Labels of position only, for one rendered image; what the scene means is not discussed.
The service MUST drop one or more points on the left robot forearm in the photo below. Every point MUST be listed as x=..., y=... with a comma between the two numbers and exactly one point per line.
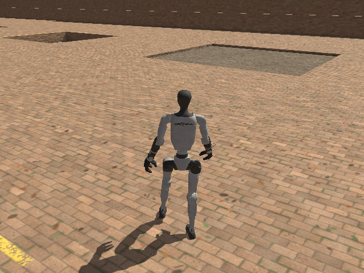
x=153, y=151

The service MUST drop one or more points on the right robot foot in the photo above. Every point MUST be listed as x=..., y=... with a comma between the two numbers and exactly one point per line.
x=191, y=233

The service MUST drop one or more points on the right robot hand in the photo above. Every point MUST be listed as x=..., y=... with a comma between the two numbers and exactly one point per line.
x=207, y=157

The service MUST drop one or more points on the robot foot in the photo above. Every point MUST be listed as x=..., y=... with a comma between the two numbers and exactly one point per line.
x=162, y=213
x=191, y=233

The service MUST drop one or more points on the robot right upper arm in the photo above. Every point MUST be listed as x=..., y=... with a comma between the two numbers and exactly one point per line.
x=203, y=129

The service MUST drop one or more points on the left robot hand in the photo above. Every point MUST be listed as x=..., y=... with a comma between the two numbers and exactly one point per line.
x=147, y=164

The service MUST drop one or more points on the robot left upper arm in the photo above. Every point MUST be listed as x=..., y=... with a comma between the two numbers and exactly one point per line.
x=165, y=119

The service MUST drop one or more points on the right robot forearm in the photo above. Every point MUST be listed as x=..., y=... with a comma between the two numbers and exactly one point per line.
x=208, y=147

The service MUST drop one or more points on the left robot foot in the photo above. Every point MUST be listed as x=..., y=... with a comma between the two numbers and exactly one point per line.
x=162, y=213

